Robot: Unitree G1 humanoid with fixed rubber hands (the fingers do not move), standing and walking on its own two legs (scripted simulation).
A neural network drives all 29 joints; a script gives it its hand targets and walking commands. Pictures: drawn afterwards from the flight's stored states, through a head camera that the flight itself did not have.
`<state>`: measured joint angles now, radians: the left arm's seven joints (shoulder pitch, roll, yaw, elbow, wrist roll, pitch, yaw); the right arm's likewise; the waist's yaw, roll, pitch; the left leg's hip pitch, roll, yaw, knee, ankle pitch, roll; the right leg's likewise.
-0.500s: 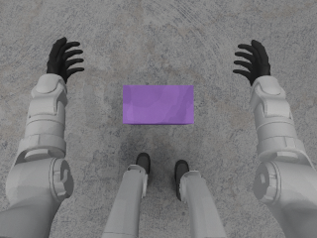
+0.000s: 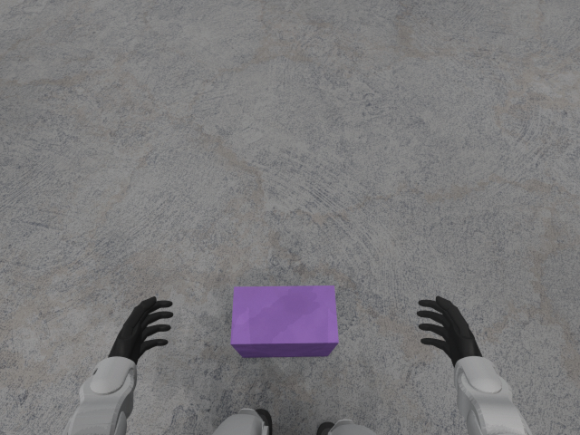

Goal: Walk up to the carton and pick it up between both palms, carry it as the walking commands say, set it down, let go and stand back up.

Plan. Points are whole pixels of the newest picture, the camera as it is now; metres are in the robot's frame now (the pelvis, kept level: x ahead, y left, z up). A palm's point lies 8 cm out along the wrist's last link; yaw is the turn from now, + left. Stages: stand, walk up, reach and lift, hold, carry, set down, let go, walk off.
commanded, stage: let go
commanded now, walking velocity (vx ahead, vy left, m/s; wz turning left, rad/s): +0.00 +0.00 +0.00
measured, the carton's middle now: (284, 324) +0.37 +0.04 -0.62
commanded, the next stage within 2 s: stand in 0.62 s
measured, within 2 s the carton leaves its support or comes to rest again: neither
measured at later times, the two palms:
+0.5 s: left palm (127, 389) +0.17 +0.22 -0.05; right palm (491, 406) +0.17 -0.24 -0.05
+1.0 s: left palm (82, 401) +0.16 +0.29 -0.07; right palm (535, 417) +0.16 -0.29 -0.06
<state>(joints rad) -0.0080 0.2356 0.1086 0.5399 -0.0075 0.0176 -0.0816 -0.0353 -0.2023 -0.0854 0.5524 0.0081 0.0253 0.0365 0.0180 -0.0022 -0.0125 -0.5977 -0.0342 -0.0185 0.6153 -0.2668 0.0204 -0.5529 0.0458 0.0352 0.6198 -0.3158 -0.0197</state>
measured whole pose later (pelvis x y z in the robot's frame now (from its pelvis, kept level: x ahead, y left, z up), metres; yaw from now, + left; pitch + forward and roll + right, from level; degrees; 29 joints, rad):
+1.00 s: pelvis +0.03 +0.00 +0.02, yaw -1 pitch +0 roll +0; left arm 0.19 0.35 0.03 0.72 0.04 0.02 0.02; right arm 0.16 -0.34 -0.04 0.78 -0.04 0.00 -0.02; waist 0.00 -0.02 -0.01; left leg -0.18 -0.03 -0.01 0.47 -0.28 0.02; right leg -0.13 0.04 0.05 0.44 -0.31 -0.02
